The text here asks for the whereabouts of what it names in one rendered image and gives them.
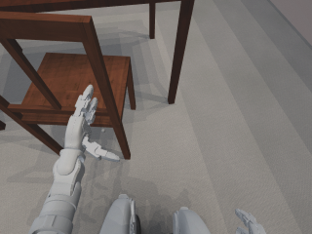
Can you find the robot right hand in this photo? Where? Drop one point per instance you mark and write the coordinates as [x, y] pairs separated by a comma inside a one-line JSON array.
[[250, 221]]

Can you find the robot left hand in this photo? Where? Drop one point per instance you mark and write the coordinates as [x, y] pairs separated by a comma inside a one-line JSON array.
[[78, 127]]

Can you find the right robot thigh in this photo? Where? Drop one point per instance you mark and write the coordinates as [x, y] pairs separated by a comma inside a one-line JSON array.
[[188, 222]]

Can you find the table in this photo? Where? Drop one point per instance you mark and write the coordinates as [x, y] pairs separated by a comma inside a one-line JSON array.
[[184, 19]]

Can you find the robot left shin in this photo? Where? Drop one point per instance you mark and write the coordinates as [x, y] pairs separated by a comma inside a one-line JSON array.
[[133, 227]]

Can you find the chair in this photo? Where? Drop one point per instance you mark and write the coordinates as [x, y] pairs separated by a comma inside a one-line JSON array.
[[61, 78]]

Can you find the left robot forearm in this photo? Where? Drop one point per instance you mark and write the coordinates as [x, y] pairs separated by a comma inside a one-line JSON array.
[[62, 201]]

